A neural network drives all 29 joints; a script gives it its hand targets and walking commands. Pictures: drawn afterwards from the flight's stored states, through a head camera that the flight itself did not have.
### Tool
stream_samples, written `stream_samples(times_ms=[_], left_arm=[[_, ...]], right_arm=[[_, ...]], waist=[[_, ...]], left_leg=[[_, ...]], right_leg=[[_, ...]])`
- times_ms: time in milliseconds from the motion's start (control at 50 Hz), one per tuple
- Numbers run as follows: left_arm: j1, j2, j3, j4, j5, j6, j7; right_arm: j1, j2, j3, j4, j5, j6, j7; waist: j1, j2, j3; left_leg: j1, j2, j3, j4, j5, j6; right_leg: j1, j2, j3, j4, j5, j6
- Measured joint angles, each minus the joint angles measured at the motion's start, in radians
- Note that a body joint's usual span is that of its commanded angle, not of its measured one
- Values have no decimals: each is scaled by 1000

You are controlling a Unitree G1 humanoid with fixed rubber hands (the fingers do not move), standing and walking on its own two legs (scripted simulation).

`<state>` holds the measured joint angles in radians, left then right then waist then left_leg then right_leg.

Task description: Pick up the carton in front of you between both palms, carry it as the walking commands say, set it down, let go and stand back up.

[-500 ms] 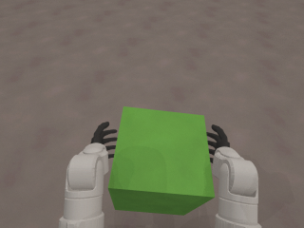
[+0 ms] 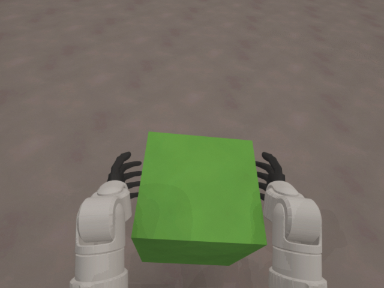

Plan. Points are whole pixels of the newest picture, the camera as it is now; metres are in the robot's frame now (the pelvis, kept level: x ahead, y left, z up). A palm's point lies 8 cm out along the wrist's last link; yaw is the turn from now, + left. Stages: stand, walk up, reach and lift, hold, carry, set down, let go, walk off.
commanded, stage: carry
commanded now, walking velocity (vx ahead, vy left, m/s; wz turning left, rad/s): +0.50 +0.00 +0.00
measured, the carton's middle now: (193, 205) +0.30 +0.00 +0.00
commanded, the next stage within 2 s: none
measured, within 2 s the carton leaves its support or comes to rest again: neither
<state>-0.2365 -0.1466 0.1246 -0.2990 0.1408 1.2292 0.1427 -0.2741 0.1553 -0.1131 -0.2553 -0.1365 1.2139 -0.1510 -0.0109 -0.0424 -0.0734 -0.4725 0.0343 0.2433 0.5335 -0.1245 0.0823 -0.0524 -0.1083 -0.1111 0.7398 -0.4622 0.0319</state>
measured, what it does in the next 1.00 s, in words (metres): walks ahead: right foot, then left foot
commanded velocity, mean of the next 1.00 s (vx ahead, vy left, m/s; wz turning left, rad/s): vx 0.06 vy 0.00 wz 0.00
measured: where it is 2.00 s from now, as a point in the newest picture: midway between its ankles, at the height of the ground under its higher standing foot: (182, 276)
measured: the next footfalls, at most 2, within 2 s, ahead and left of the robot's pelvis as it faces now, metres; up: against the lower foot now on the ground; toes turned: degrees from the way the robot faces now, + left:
right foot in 0.40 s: +0.42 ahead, -0.11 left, +0.00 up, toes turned +12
left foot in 0.64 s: +0.34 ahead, +0.12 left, +0.00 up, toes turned +6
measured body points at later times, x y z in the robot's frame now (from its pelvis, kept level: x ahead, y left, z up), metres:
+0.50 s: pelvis +0.29 -0.01 +0.01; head +0.31 -0.02 +0.46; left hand +0.58 +0.14 +0.09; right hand +0.59 -0.15 +0.08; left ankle +0.14 +0.09 -0.69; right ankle +0.38 -0.09 -0.72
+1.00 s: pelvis +0.40 +0.01 +0.02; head +0.38 +0.02 +0.47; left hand +0.68 +0.18 +0.09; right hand +0.70 -0.12 +0.09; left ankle +0.30 +0.12 -0.71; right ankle +0.39 -0.09 -0.72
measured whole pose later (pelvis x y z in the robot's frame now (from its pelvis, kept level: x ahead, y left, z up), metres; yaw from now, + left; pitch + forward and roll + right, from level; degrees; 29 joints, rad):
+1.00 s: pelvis +0.40 +0.01 +0.02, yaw +2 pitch +4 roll -1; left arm -0.22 -0.14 0.10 -0.18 0.16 1.19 0.14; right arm -0.25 0.15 -0.12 -0.16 -0.17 1.18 -0.12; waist 0.01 0.01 -0.14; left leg -0.16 0.05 0.12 0.51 -0.37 -0.02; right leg -0.30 -0.06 -0.20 0.54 -0.27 -0.01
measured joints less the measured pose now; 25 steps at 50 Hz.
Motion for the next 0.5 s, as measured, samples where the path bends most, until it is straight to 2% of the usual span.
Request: stream_samples(times_ms=[40, 60, 100, 180, 260, 340, 400, 440, 460, 500], left_arm=[[5, 2, 3, 18, 3, 4, 1], [8, 3, -1, 23, 4, 6, 1], [12, 3, -11, 28, 3, 6, 3], [15, 3, -33, 12, 1, -11, 6], [12, 2, -43, -29, 0, -19, 11], [9, 2, -41, -59, -4, -7, 18], [3, 1, -38, -49, -6, 6, 20], [-8, -2, -40, -14, -4, 0, 20], [-19, -4, -38, 13, -1, -8, 17], [-32, -8, -31, 58, 3, -19, 8]], right_arm=[[-3, 1, -2, 30, 4, 0, -4], [2, 0, -2, 34, 6, 2, -6], [15, -3, -4, 26, 11, 3, -7], [30, -6, -10, -11, 19, -7, -6], [27, -6, -13, -51, 20, -16, 2], [17, -4, -10, -66, 2, -13, 23], [16, -3, -12, -58, -12, -3, 33], [10, -4, -27, -39, -16, -1, 36], [4, -2, -39, -28, -17, -2, 33], [5, -2, -48, -11, -14, 0, 20]], waist=[[0, 12, 24], [1, 17, 36], [4, 24, 52], [8, 33, 63], [19, 31, 59], [32, 29, 41], [30, 31, 25], [28, 63, 17], [28, 83, 24], [24, 98, 44]], left_leg=[[44, 8, 1, -22, -19, 15], [73, 9, 0, -51, -22, 12], [133, 9, -5, -117, -22, 3], [239, 6, -22, -217, -36, -8], [336, 6, -35, -266, -79, -26], [426, 6, -39, -266, -158, -55], [473, 7, -49, -179, -264, -83], [435, 36, -69, -16, -317, -103], [389, 45, -99, 91, -339, -113], [306, 30, -154, 215, -405, -118]], right_leg=[[-162, 28, 59, 289, 31, -21], [-231, 33, 66, 363, 60, -31], [-344, 28, 61, 395, 122, -39], [-496, 8, 44, 280, 208, -24], [-560, 11, 16, 100, 279, -5], [-531, 44, -36, -118, 404, -6], [-428, 76, -92, -302, 551, -11], [-368, 95, -119, -326, 446, -90], [-364, 103, -126, -308, 398, -115], [-347, 102, -130, -307, 380, -129]])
